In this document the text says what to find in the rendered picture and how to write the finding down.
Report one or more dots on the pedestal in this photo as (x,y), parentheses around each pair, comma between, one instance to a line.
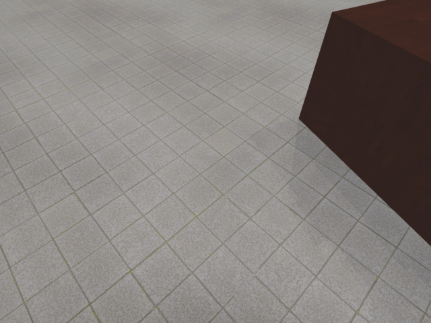
(369,101)

